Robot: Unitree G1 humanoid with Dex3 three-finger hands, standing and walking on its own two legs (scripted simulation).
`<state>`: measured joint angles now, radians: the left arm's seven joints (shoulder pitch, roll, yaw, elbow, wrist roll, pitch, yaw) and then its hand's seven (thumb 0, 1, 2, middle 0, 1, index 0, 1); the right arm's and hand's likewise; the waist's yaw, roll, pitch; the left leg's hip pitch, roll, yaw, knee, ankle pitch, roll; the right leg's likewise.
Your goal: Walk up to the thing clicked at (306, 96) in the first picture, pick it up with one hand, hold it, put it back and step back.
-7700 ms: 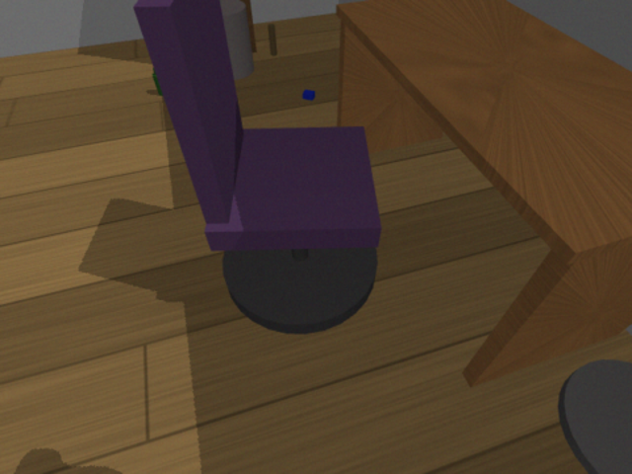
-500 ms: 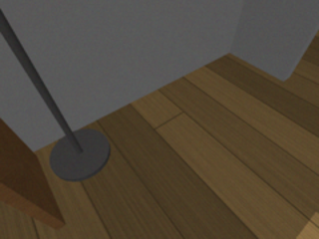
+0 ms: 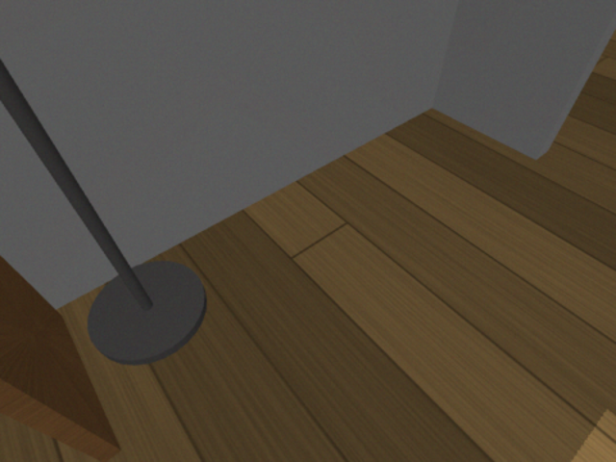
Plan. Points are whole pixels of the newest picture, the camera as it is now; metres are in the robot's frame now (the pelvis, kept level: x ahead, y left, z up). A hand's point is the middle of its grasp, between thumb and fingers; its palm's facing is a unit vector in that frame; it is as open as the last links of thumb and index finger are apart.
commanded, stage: walk up
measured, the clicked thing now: out of the picture -0.77 +2.06 -0.76
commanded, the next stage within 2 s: none
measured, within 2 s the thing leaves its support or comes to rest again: neither
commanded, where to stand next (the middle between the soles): +0.66 -0.01 m, yaw +0 degrees
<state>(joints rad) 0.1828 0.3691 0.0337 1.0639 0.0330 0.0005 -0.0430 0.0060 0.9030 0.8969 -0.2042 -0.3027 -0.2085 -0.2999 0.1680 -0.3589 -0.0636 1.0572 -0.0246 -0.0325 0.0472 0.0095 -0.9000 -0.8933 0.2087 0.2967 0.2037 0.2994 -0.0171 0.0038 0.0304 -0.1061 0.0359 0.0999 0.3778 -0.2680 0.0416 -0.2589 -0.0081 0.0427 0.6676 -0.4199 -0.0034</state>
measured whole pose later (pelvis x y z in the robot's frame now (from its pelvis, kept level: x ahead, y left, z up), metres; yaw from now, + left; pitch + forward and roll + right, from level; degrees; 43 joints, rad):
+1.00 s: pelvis +0.35 -0.03 -0.03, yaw +3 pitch -2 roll +0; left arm 0.23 0.43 0.08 0.84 0.03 -0.08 -0.07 0.01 0.90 0.90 -0.20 -0.30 -0.21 -0.30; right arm 0.39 -0.42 -0.05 0.81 0.00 -0.05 0.06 0.01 -0.90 -0.89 0.21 0.30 0.20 0.30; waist -0.04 0.02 0.07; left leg -0.21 0.07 0.03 0.70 -0.44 0.01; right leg -0.38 -0.03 -0.05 0.59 -0.18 -0.02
